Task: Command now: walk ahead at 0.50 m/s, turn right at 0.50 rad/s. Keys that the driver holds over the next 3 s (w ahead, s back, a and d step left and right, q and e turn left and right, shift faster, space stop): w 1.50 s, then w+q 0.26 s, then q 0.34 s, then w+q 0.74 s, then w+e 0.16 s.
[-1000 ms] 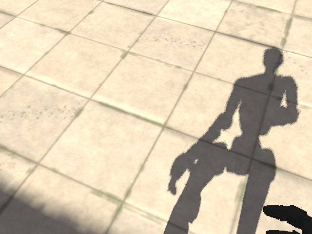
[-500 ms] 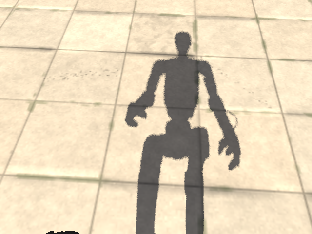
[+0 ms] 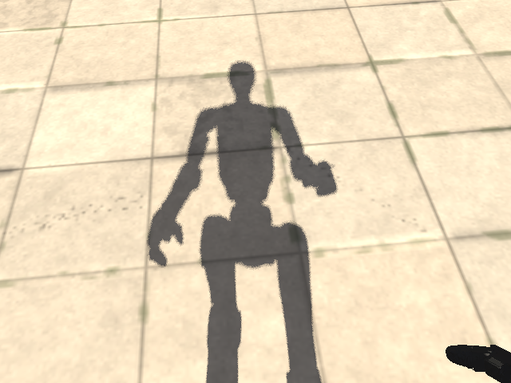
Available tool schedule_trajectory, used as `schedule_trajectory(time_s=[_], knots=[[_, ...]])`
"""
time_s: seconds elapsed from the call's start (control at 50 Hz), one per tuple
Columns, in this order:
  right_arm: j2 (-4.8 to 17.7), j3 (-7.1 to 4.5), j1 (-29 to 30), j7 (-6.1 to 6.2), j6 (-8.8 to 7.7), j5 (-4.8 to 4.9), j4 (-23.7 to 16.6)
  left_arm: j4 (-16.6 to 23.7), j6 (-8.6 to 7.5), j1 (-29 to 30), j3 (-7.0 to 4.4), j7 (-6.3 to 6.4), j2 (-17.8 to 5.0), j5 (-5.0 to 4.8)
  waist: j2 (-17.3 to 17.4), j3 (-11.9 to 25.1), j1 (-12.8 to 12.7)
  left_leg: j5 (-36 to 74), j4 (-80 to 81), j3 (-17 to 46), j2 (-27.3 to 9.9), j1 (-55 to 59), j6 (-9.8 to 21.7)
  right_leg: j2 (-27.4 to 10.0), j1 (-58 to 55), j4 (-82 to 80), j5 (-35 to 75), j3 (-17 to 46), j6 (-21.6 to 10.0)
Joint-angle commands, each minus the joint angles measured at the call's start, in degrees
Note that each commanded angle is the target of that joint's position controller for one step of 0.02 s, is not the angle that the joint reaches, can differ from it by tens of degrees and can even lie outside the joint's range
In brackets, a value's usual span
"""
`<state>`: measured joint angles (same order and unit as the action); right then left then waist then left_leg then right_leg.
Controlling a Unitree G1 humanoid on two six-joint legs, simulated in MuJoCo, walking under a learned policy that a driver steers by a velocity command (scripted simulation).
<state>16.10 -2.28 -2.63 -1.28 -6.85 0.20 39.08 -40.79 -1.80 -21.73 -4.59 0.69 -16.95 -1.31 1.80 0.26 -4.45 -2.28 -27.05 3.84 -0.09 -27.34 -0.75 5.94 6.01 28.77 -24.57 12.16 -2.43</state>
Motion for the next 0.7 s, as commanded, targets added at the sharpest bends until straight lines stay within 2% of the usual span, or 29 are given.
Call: schedule_trajectory(time_s=[0.02, 0.04, 0.06, 0.08, 0.1, 0.12, 0.14, 0.16, 0.2, 0.24, 0.28, 0.34, 0.38, 0.44, 0.46, 0.48, 0.5, 0.52, 0.54, 0.56, 0.58, 0.6, 0.62, 0.64, 0.66, 0.7], knots=[[12.49, -4.52, -16.27, 0.83, -1.36, -1.27, -0.90, 4.68, -0.85, 1.60, 0.50, 0.04, -1.04, 1.45, -0.66, 13.81, 10.10, -4.08, 0.87, 11.60, -13.09, 31.27, 6.60, -5.89, 12.72, 20.92, 9.24, 2.73, -2.96], [16.55, -5.66, -20.23, 0.11, -0.60, -1.65, 1.95, 5.87, -1.49, -6.65, 1.05, 0.04, 0.50, -0.69, 20.75, 17.49, 5.92, -19.91, 8.44, 40.10, -23.02, 44.37, 15.69, 0.08, 32.34, 37.72, -9.96, -2.83, 0.01], [10.62, -4.41, -18.82, -0.26, -0.52, -0.21, 0.92, 3.61, -1.51, -5.67, 0.09, 0.23, -5.34, -1.13, 12.18, 12.37, 7.67, -31.61, 11.00, 42.20, -22.35, 41.88, 14.88, -3.51, 38.61, 44.55, -7.51, -0.24, 0.75], [7.54, -3.54, -16.66, -0.08, -0.15, 0.05, 0.66, 4.26, -1.34, 0.72, -0.51, 0.12, -7.57, -0.67, 6.35, 5.97, 9.01, -29.04, 10.94, 32.74, -19.96, 35.86, 12.71, -5.19, 40.02, 45.82, -2.14, -1.38, 0.84], [6.76, -3.02, -14.10, -0.08, 0.21, -0.54, 0.27, 4.98, -1.27, 4.33, -0.40, 0.21, -6.95, 0.09, 2.15, 3.07, 8.18, -21.62, 11.30, 25.94, -17.46, 29.77, 11.81, -6.87, 38.17, 44.44, 1.54, -3.19, 0.96], [5.76, -2.66, -12.62, -0.04, 0.46, -0.78, 0.70, 5.80, -1.52, 6.71, -0.43, 0.04, -6.18, 0.69, 1.73, 0.43, 7.40, -15.26, 12.30, 21.45, -15.50, 25.33, 12.11, -8.24, 37.42, 41.27, 4.03, -3.53, 0.99], [5.11, -2.28, -11.98, 0.12, 0.39, -1.11, 0.93, 6.01, -1.61, 6.61, -0.39, -0.32, -5.26, 0.54, 3.33, 0.07, 6.01, -10.97, 13.35, 17.86, -13.92, 22.40, 11.83, -9.70, 34.75, 38.90, 5.60, -4.09, 0.87], [4.60, -2.15, -11.97, 0.14, 0.25, -0.93, 1.33, 5.82, -1.57, 6.05, -0.22, -0.57, -4.37, 0.36, 4.56, 0.34, 5.41, -8.29, 14.36, 15.61, -12.87, 21.25, 12.06, -10.22, 33.23, 36.83, 6.19, -5.15, 1.01], [5.67, -2.37, -12.93, 0.23, 0.01, -0.30, 2.41, 5.92, -1.46, 6.73, 0.25, -0.77, -2.82, 0.59, 4.53, 0.36, 5.13, -3.37, 15.94, 12.44, -12.76, 20.45, 13.30, -10.89, 33.12, 32.59, 7.32, -7.04, 1.55], [7.51, -2.81, -13.79, 0.49, 0.16, 0.06, 3.37, 7.03, -1.68, 10.21, 0.89, -0.86, -1.72, 0.98, 3.20, -0.36, 5.81, 0.43, 17.41, 9.99, -13.24, 20.59, 14.09, -11.70, 34.18, 26.11, 11.02, -8.17, 2.25], [8.46, -2.96, -14.54, 0.70, 0.63, 0.28, 4.19, 7.50, -2.07, 13.44, 1.42, -1.18, -0.79, 0.92, 2.73, -0.65, 6.86, 2.20, 18.04, 6.60, -12.38, 20.61, 13.40, -11.69, 32.81, 18.89, 16.83, -9.23, 2.50], [9.41, -2.96, -16.50, 0.73, 1.25, 0.83, 5.58, 8.21, -2.52, 18.27, 1.67, -1.81, -0.58, 0.52, 2.97, -1.57, 8.63, 2.92, 17.70, 2.66, -11.16, 20.25, 12.07, -10.22, 28.67, 9.73, 23.40, -11.10, 2.72], [9.87, -2.97, -18.58, 0.64, 1.71, 1.14, 6.72, 9.05, -2.70, 21.12, 1.58, -2.24, -0.99, 0.15, 3.12, -2.22, 9.62, 2.68, 16.98, 2.60, -12.14, 21.65, 11.71, -9.36, 27.23, 6.44, 24.24, -11.77, 2.42], [10.81, -3.22, -19.51, 0.77, 2.56, 1.53, 7.91, 10.21, -3.01, 22.90, 1.20, -2.90, -2.11, -0.04, 3.78, -3.09, 8.94, 4.86, 14.64, 3.44, -14.48, 25.44, 10.66, -8.54, 25.80, 2.59, 20.45, -11.99, 0.39], [11.31, -3.37, -19.10, 0.92, 2.89, 1.59, 8.11, 9.96, -3.11, 21.47, 0.86, -2.97, -2.84, 0.06, 3.98, -2.46, 7.60, 8.40, 12.71, 3.17, -14.75, 26.22, 10.06, -7.89, 23.00, 1.14, 19.25, -12.51, -0.50], [11.63, -3.39, -18.03, 1.10, 3.16, 1.75, 8.08, 8.81, -3.16, 17.38, 0.16, -2.83, -3.95, 0.41, 3.68, -0.33, 4.74, 16.19, 8.00, 1.46, -13.60, 25.93, 9.00, -6.45, 16.44, -1.21, 19.69, -13.90, -1.69], [10.41, -2.92, -18.27, 1.24, 3.24, 1.58, 8.11, 6.39, -3.03, 9.90, -1.17, -2.39, -6.34, 0.82, 2.34, 4.59, 1.36, 22.35, -1.19, -1.21, -10.84, 23.61, 7.57, -5.63, 5.18, -2.02, 20.26, -14.49, -3.31], [7.53, -1.62, -17.66, 1.38, 3.00, 0.22, 6.61, 4.58, -2.78, -0.58, -2.44, -1.69, -10.37, 1.46, -2.99, 12.83, -2.93, 11.37, -17.83, -4.03, -7.87, 13.25, 5.14, -15.09, -11.35, -0.16, 22.10, -4.16, -6.98], [1.42, 0.34, -23.44, 1.18, 1.78, -0.10, 5.14, 3.82, -2.40, -3.45, -3.26, -1.70, -15.40, 1.70, -18.44, 18.75, -0.02, -24.10, -37.87, -5.02, 1.79, -9.17, 1.41, -27.92, -28.07, -5.72, 12.21, 21.86, -15.78], [6.62, -0.83, -20.95, 0.85, 0.81, 0.90, 5.88, 3.64, -2.37, -4.34, -2.01, -1.85, -10.36, 1.01, -14.17, 18.61, -2.08, -30.39, -45.46, 1.96, -0.05, -16.20, 1.80, -27.98, -27.05, -10.27, 4.20, 28.53, -15.83], [9.12, -1.62, -16.28, 0.54, 0.31, 2.00, 4.31, 3.78, -2.56, -0.69, -1.11, -1.90, -8.37, 0.83, -11.32, 10.65, -1.41, -25.78, -46.62, 1.38, -2.75, -19.66, 2.46, -26.11, -20.72, -11.24, 5.49, 20.89, -13.76], [8.60, -1.48, -13.43, 0.66, 0.27, 1.67, 3.86, 4.09, -2.61, 2.85, -0.59, -2.00, -7.03, 1.01, -7.49, 6.54, 0.12, -20.76, -44.38, 0.06, -5.05, -18.03, 2.47, -23.51, -13.41, -12.24, 10.60, 14.36, -12.55], [8.12, -1.63, -12.22, 0.75, 0.48, 0.68, 3.73, 4.14, -2.70, 5.65, -0.19, -2.27, -5.69, 1.37, -5.92, 3.42, 1.78, -17.57, -41.13, -0.15, -6.41, -15.84, 2.06, -21.54, -7.01, -13.97, 15.80, 10.23, -12.02], [7.55, -1.77, -13.16, 0.70, 1.04, 0.42, 3.98, 4.19, -3.00, 7.36, 0.17, -2.39, -4.57, 1.76, -6.72, 2.60, 3.79, -15.38, -39.08, 0.35, -7.64, -12.27, 1.78, -20.01, -2.65, -15.63, 19.51, 7.25, -11.59], [6.48, -1.62, -14.16, 0.67, 1.65, 0.50, 4.37, 3.94, -3.29, 8.13, 0.13, -2.46, -4.34, 1.67, -7.13, 2.32, 4.87, -14.22, -37.59, 0.23, -7.86, -9.96, 1.37, -19.26, -0.01, -17.27, 21.11, 5.36, -11.72], [4.91, -1.35, -13.80, 0.87, 2.69, 0.25, 4.39, 2.80, -4.07, 7.88, -0.18, -2.36, -5.15, 1.22, -6.55, 1.21, 5.78, -11.75, -34.38, -0.35, -7.96, -9.46, 0.35, -18.75, 2.86, -19.44, 24.85, 1.74, -12.37]])
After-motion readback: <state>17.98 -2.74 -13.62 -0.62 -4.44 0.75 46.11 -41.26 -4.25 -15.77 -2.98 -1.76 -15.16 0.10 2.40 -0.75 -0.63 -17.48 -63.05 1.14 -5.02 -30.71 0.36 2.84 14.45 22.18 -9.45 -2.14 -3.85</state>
